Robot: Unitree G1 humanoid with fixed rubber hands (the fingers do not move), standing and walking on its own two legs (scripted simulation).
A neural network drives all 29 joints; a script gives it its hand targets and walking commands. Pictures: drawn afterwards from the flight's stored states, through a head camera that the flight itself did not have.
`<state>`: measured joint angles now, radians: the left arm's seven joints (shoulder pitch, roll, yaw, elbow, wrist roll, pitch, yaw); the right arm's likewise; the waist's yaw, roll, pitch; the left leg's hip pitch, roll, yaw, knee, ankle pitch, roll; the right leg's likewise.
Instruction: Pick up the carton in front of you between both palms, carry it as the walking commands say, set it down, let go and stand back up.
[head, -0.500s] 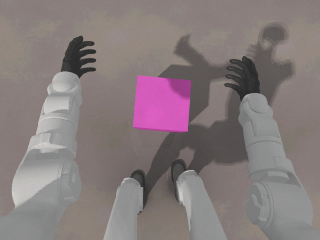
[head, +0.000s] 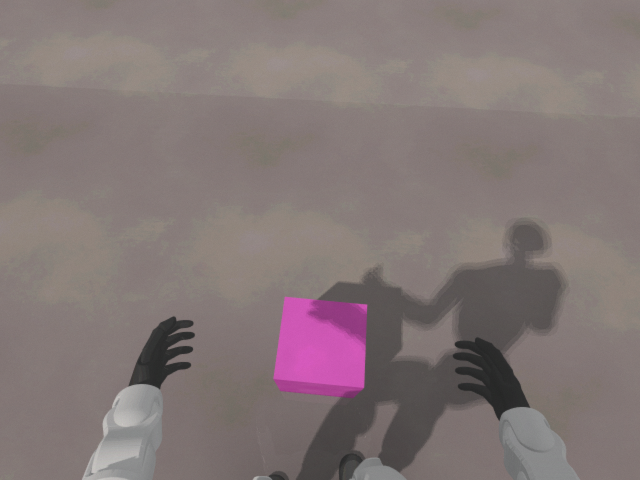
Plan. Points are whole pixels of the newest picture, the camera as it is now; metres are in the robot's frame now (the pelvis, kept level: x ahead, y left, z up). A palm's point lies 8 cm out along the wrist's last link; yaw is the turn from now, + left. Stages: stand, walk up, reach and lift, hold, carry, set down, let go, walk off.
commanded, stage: let go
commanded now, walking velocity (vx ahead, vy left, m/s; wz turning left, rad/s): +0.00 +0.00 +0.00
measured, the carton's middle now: (320, 350) +0.41 -0.03 -0.63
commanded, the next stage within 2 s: stand in 0.70 s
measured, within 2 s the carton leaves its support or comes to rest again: neither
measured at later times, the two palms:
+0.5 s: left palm out of the picture +0.17 +0.24 -0.04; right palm (521, 445) +0.17 -0.22 -0.04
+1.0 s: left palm out of the picture +0.14 +0.29 -0.05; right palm (575, 478) +0.13 -0.29 -0.07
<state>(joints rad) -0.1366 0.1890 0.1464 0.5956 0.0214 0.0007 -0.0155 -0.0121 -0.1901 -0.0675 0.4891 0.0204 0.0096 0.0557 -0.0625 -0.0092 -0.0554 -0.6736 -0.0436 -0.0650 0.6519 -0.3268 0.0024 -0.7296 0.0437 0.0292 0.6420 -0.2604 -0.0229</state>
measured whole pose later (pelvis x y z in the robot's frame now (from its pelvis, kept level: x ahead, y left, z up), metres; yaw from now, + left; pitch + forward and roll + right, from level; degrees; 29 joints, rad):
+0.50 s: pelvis +0.01 +0.01 +0.02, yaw +0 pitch -4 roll +0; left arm 0.22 0.20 0.03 0.45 -0.01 0.11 -0.07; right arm 0.21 -0.22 -0.05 0.43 -0.02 0.13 0.07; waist 0.00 0.03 0.08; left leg -0.09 -0.04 -0.06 0.45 -0.30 0.02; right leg -0.14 0.03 0.03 0.44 -0.24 -0.01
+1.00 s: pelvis +0.01 +0.00 +0.02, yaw +1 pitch -1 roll +0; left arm 0.20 0.33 0.05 0.72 0.04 0.01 0.01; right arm 0.22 -0.35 -0.05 0.72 -0.04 0.02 -0.02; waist 0.00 0.04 0.01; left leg -0.17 -0.02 -0.08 0.51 -0.33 0.00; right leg -0.21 0.05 0.00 0.50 -0.27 -0.03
